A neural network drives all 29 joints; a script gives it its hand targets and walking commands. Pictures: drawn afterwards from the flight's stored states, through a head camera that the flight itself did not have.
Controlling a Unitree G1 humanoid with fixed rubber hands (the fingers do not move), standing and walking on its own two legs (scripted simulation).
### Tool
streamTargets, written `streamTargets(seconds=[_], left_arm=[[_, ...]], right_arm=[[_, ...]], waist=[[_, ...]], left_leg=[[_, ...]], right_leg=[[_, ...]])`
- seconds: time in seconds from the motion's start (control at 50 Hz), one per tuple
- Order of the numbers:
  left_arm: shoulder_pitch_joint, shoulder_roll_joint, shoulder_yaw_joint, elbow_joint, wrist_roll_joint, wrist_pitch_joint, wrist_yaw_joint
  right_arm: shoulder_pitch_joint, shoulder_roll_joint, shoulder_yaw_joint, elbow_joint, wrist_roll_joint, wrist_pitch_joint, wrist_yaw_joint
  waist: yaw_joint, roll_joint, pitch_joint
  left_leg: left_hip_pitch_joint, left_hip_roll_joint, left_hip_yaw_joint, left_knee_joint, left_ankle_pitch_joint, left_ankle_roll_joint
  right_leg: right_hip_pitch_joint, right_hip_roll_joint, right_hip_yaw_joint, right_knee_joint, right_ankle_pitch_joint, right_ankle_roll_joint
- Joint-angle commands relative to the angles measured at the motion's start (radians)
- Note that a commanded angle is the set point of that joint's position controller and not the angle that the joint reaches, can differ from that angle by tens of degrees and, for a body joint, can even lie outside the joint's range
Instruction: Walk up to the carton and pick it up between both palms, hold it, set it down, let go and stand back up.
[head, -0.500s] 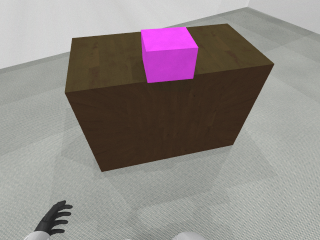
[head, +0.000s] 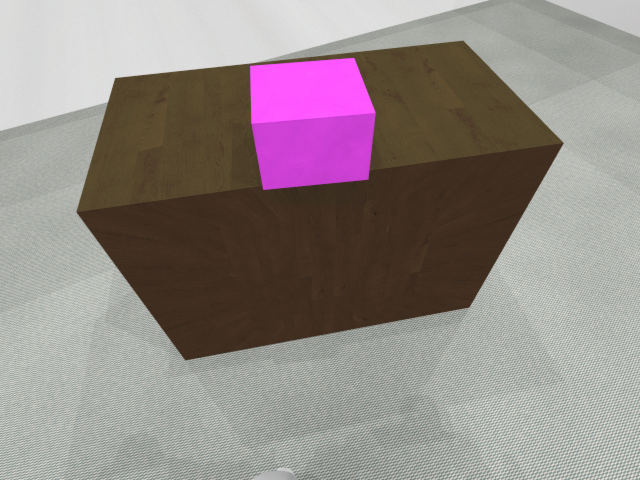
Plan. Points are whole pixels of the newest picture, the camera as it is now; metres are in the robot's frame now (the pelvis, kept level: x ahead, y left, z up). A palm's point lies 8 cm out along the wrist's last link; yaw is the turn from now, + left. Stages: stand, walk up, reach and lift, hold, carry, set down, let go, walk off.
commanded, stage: walk up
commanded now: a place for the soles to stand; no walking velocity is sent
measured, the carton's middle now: (309, 122) +0.74 +0.06 +0.04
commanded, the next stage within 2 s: none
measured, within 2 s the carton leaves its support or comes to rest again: neither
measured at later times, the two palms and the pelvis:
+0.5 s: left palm (201, 447) +0.19 +0.18 -0.06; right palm out of the picture +0.14 -0.48 -0.07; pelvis +0.08 -0.14 +0.01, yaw +1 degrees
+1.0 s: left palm (198, 432) +0.21 +0.19 -0.08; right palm out of the picture +0.15 -0.47 -0.04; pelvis +0.10 -0.12 +0.01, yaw +4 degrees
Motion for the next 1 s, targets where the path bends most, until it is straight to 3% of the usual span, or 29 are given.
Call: streamTargets(seconds=[0.0,0.02,0.08,0.18,0.2,0.24,0.26,0.28,0.3,0.34,0.36,0.4,0.42,0.48,0.54,0.56,0.58,0.62,0.66,0.68,0.74,0.78,0.84,0.86,0.9,0.92,0.94,0.96,0.98], left_arm=[[-0.152,0.207,0.065,-0.130,0.010,-0.023,-0.001],[-0.131,0.210,0.071,-0.117,0.009,-0.019,-0.003],[-0.201,0.187,0.074,-0.141,0.015,-0.004,-0.020],[-0.286,0.196,0.089,-0.133,0.031,0.000,-0.038],[-0.295,0.202,0.091,-0.114,0.031,0.000,-0.043],[-0.171,0.210,0.113,-0.060,0.029,0.003,-0.048],[-0.028,0.247,0.135,-0.012,0.029,-0.007,-0.045],[0.102,0.321,0.156,0.009,0.045,-0.014,-0.029],[0.020,0.328,0.131,-0.036,0.046,-0.017,-0.015],[-0.165,0.365,0.142,-0.074,0.017,0.004,-0.012],[-0.209,0.325,0.140,-0.085,0.022,0.003,-0.011],[-0.242,0.260,0.125,-0.103,0.021,-0.007,-0.012],[-0.244,0.249,0.123,-0.101,0.030,-0.008,-0.012],[-0.223,0.236,0.109,-0.098,0.030,-0.016,-0.011],[-0.174,0.236,0.106,-0.104,0.030,-0.016,-0.007],[-0.197,0.243,0.110,-0.106,0.035,-0.016,-0.010],[-0.174,0.232,0.107,-0.098,0.039,-0.014,-0.008],[-0.125,0.226,0.110,-0.086,0.036,-0.012,-0.008],[-0.107,0.228,0.108,-0.084,0.043,-0.012,-0.011],[-0.095,0.239,0.111,-0.078,0.039,-0.010,-0.014],[-0.111,0.261,0.117,-0.081,0.046,-0.002,-0.023],[-0.164,0.277,0.118,-0.101,0.053,0.008,-0.026],[-0.218,0.246,0.102,-0.107,0.064,0.015,-0.032],[-0.247,0.247,0.097,-0.110,0.065,0.021,-0.029],[-0.250,0.191,0.082,-0.103,0.060,0.032,-0.024],[-0.223,0.150,0.067,-0.113,0.055,0.043,-0.028],[-0.226,0.122,0.063,-0.126,0.048,0.045,-0.033],[-0.217,0.181,0.068,-0.117,0.046,0.044,-0.032],[-0.191,0.237,0.080,-0.097,0.048,0.045,-0.039]], right_arm=[[0.181,-0.270,-0.064,0.001,0.023,-0.038,-0.023],[0.162,-0.265,-0.061,-0.002,0.017,-0.046,-0.023],[0.167,-0.268,-0.057,0.003,0.015,-0.059,-0.027],[0.122,-0.293,-0.082,-0.013,0.000,-0.065,-0.035],[0.103,-0.298,-0.087,-0.018,-0.004,-0.064,-0.037],[-0.028,-0.304,-0.086,-0.041,-0.017,-0.051,-0.040],[-0.042,-0.248,-0.067,-0.053,-0.025,-0.044,-0.039],[0.009,-0.138,-0.034,-0.050,-0.020,-0.036,-0.045],[0.049,-0.122,-0.021,-0.039,-0.008,-0.019,-0.050],[0.102,-0.231,-0.063,0.003,0.000,0.006,-0.038],[0.129,-0.246,-0.069,0.033,0.001,0.016,-0.027],[0.167,-0.236,-0.073,0.051,0.009,0.030,-0.008],[0.190,-0.223,-0.076,0.062,0.007,0.034,0.001],[0.222,-0.217,-0.071,0.088,0.009,0.047,0.017],[0.244,-0.218,-0.072,0.094,0.018,0.045,0.016],[0.282,-0.217,-0.071,0.107,0.024,0.045,0.015],[0.254,-0.216,-0.067,0.103,0.024,0.047,0.017],[0.248,-0.211,-0.060,0.089,0.024,0.046,0.014],[0.218,-0.202,-0.057,0.073,0.017,0.038,0.013],[0.203,-0.224,-0.061,0.070,0.014,0.039,0.015],[0.237,-0.223,-0.067,0.072,0.000,0.043,0.022],[0.286,-0.206,-0.070,0.080,-0.004,0.050,0.022],[0.333,-0.169,-0.067,0.087,-0.014,0.046,0.024],[0.380,-0.168,-0.073,0.105,-0.014,0.042,0.022],[0.423,-0.163,-0.078,0.135,-0.030,0.028,0.012],[0.396,-0.203,-0.089,0.111,-0.045,0.027,0.000],[0.314,-0.272,-0.097,0.055,-0.059,0.023,-0.013],[0.201,-0.294,-0.093,0.005,-0.050,0.019,-0.019],[0.093,-0.344,-0.098,-0.028,-0.041,0.008,-0.023]], waist=[[-0.053,0.005,-0.039],[-0.027,0.010,-0.034],[-0.016,0.060,-0.089],[-0.026,0.187,-0.142],[-0.020,0.166,-0.146],[0.090,0.158,-0.180],[0.158,0.022,-0.230],[0.234,-0.323,-0.284],[0.178,-0.347,-0.221],[0.077,-0.224,-0.102],[0.032,-0.138,-0.039],[0.008,-0.104,-0.005],[0.002,-0.113,-0.010],[-0.007,-0.095,-0.027],[0.000,-0.039,-0.102],[-0.022,-0.047,-0.135],[-0.010,-0.060,-0.162],[0.016,-0.041,-0.219],[0.040,-0.056,-0.231],[0.049,-0.053,-0.230],[0.034,-0.040,-0.200],[-0.008,-0.029,-0.194],[-0.033,-0.115,-0.204],[-0.064,-0.065,-0.220],[-0.105,0.101,-0.210],[-0.102,0.230,-0.143],[-0.078,0.329,-0.082],[-0.023,0.199,0.016],[0.005,0.183,0.050]], left_leg=[[0.332,0.385,-0.643,-0.337,0.565,0.296],[0.284,0.360,-0.547,-0.311,0.653,0.261],[0.270,0.313,-0.437,-0.288,0.647,0.215],[0.159,0.306,-0.397,-0.232,0.478,0.180],[0.083,0.304,-0.402,-0.248,0.378,0.180],[-0.142,0.280,-0.335,-0.166,0.183,0.143],[-0.287,0.191,-0.219,0.081,0.199,0.083],[-0.444,0.025,-0.151,0.433,-0.055,0.020],[-0.500,-0.033,-0.124,0.560,-0.213,-0.005],[-0.416,0.020,-0.138,0.644,-0.090,-0.014],[-0.371,0.042,-0.120,0.636,-0.029,-0.018],[-0.287,0.081,-0.099,0.575,0.039,-0.033],[-0.259,0.090,-0.077,0.559,0.070,-0.040],[-0.233,0.070,-0.091,0.528,0.114,-0.048],[-0.207,0.077,-0.100,0.462,0.102,-0.061],[-0.179,0.070,-0.069,0.426,0.090,-0.057],[-0.203,0.080,-0.068,0.391,0.074,-0.061],[-0.227,0.079,-0.080,0.312,0.024,-0.054],[-0.256,0.100,-0.064,0.236,-0.011,-0.052],[-0.239,0.101,-0.054,0.226,-0.026,-0.042],[-0.156,0.112,0.005,0.156,-0.116,-0.027],[-0.026,0.123,0.044,0.115,-0.124,-0.019],[0.095,0.137,0.039,-0.019,-0.100,0.001],[0.195,0.128,0.052,-0.087,-0.035,0.018],[0.341,0.096,-0.055,-0.235,-0.013,0.044],[0.323,0.166,-0.266,-0.385,-0.242,0.088],[0.227,0.359,-0.732,-0.566,-0.588,0.178],[0.063,0.432,-0.832,-0.659,-0.708,0.216],[-0.020,0.433,-0.815,-0.684,-0.738,0.229]], right_leg=[[-0.485,-0.092,0.212,0.192,0.108,0.030],[-0.455,-0.109,0.211,0.157,0.127,0.028],[-0.431,-0.113,0.170,-0.036,0.147,0.017],[-0.321,-0.135,0.132,-0.288,0.230,0.002],[-0.253,-0.128,0.106,-0.285,0.244,0.003],[0.070,-0.134,0.082,-0.420,0.309,-0.013],[0.325,-0.113,0.131,-0.534,0.258,-0.022],[0.422,-0.213,0.316,-0.687,0.003,0.000],[0.287,-0.355,0.523,-0.892,-0.264,0.022],[0.050,-0.407,0.655,-1.116,-0.597,0.074],[-0.031,-0.365,0.589,-1.100,-0.533,0.085],[-0.127,-0.271,0.378,-1.040,-0.409,0.092],[-0.130,-0.246,0.311,-1.031,-0.352,0.080],[-0.041,-0.227,0.273,-1.042,-0.278,0.068],[0.095,-0.228,0.236,-1.030,-0.161,0.087],[0.140,-0.200,0.190,-1.042,-0.104,0.105],[0.197,-0.202,0.175,-0.997,-0.055,0.052],[0.320,-0.209,0.192,-0.971,-0.036,0.035],[0.342,-0.235,0.196,-0.943,-0.050,-0.044],[0.303,-0.244,0.200,-0.957,-0.103,-0.029],[0.169,-0.306,0.250,-0.995,-0.206,-0.072],[0.052,-0.331,0.224,-1.002,-0.178,-0.089],[-0.067,-0.301,0.153,-0.937,-0.142,-0.112],[-0.109,-0.287,0.124,-0.894,-0.139,-0.103],[-0.262,-0.194,0.059,-0.605,-0.182,-0.072],[-0.396,-0.091,-0.006,-0.376,-0.201,-0.037],[-0.533,0.034,-0.016,-0.110,-0.015,0.032],[-0.513,-0.010,0.069,-0.085,0.043,0.023],[-0.482,-0.063,0.131,-0.054,0.086,0.021]])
